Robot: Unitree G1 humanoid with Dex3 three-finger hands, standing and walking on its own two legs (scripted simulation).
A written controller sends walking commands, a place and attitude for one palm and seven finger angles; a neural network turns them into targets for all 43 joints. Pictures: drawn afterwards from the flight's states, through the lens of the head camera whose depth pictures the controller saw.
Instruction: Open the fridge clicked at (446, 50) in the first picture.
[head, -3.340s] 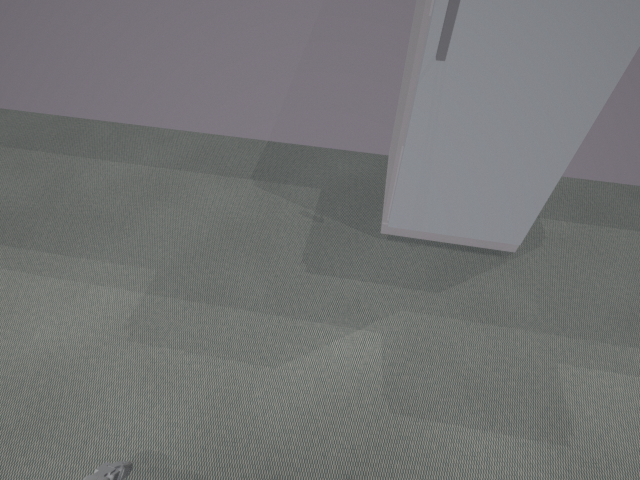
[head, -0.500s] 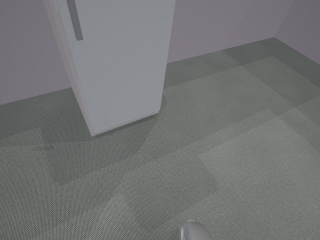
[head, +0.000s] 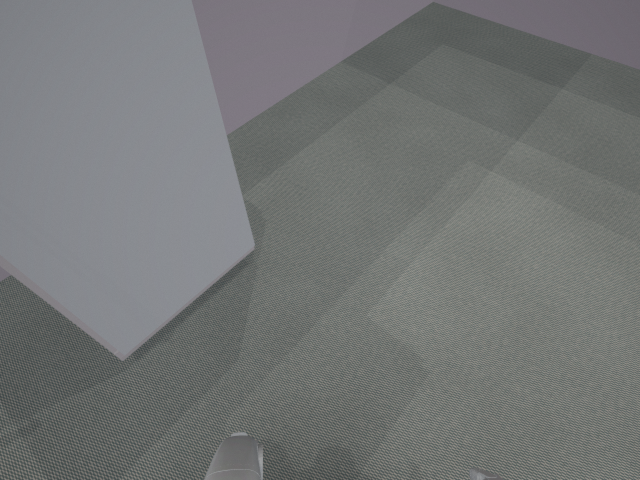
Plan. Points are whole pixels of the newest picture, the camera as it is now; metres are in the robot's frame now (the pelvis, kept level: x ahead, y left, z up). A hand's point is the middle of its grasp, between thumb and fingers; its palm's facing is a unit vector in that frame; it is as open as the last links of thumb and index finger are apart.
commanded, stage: walk to a spot facing it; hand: left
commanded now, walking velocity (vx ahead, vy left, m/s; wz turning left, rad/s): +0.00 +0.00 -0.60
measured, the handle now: out of the picture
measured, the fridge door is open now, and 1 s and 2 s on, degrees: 0 0 0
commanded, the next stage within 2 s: none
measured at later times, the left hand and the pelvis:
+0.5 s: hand (146, 431) +0.20 +0.28 -0.17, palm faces -0.25 -0.95 -0.18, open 7.4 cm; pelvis +0.08 +0.10 +0.01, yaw -19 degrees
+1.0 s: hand (226, 365) +0.30 +0.16 -0.15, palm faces -0.56 -0.78 -0.26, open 7.4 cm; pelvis +0.09 +0.07 +0.00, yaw -37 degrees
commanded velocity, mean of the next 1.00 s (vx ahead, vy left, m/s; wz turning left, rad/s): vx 0.00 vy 0.00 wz -0.60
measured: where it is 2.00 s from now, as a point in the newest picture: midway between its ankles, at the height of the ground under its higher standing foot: outside the picture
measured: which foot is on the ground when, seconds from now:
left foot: up 0.00-0.16, down 0.18-0.70, up 0.72-1.00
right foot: down 0.00-0.18, up 0.20-0.68, down 0.70-1.00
